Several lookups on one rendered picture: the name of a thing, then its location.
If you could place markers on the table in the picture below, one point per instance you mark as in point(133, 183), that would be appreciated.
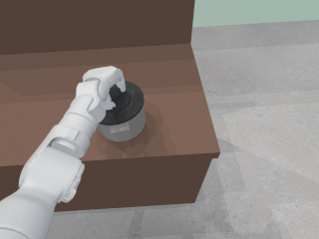
point(47, 46)

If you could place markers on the left robot hand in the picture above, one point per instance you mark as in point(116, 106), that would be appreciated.
point(113, 76)

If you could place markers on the lid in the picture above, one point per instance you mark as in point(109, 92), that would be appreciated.
point(127, 107)

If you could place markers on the robot left forearm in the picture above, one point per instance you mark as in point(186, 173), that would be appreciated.
point(73, 133)

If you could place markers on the left robot upper arm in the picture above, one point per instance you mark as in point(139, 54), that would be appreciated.
point(28, 212)

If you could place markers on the knob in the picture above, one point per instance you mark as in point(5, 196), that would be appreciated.
point(115, 94)

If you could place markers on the pot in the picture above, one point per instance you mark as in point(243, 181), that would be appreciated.
point(126, 130)

